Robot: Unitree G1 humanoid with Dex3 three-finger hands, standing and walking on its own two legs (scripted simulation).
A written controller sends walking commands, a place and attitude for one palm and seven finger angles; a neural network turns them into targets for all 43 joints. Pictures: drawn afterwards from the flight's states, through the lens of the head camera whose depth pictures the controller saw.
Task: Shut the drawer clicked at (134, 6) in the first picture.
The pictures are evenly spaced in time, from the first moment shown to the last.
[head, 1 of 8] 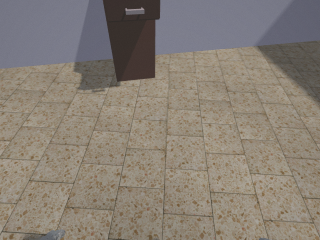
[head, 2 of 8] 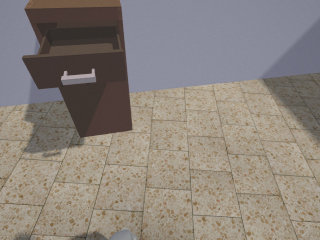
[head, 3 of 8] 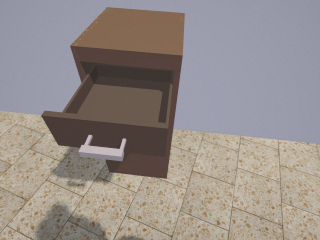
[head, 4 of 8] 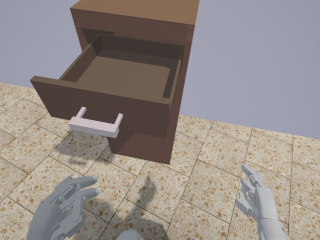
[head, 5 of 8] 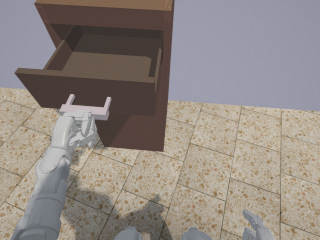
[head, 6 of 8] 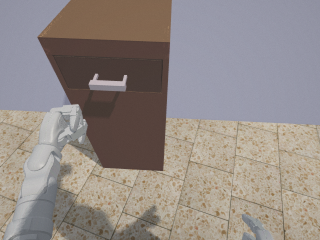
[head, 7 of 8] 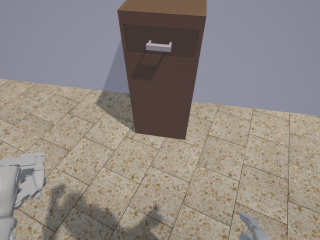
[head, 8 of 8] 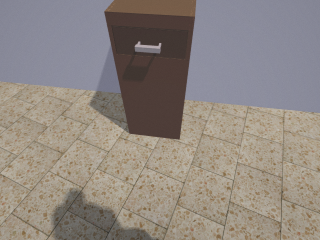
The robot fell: no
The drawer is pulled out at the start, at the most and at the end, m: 0.29 0.29 0.00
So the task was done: yes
